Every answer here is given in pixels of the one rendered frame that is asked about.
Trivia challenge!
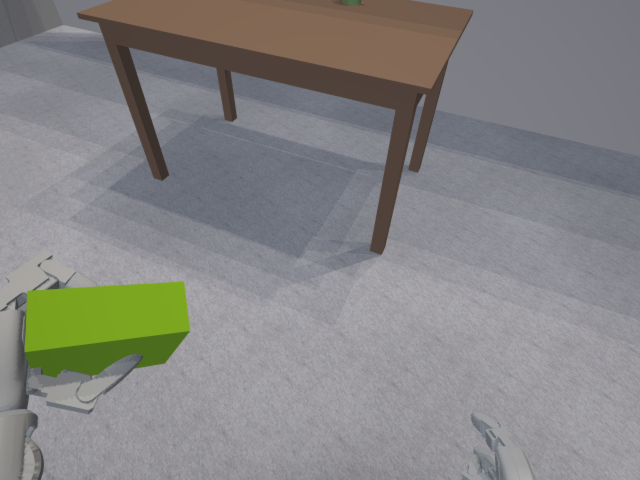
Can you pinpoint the sponge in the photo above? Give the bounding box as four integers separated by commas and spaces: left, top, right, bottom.
25, 281, 190, 378

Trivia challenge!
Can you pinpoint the table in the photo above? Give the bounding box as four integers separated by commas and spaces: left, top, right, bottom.
77, 0, 474, 255

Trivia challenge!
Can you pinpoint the left robot hand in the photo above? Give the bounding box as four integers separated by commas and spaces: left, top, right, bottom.
0, 251, 143, 414

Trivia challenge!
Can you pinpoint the robot left forearm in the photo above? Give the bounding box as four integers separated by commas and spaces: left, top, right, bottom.
0, 409, 44, 480

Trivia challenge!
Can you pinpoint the right robot hand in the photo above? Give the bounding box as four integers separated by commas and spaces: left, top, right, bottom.
462, 411, 536, 480

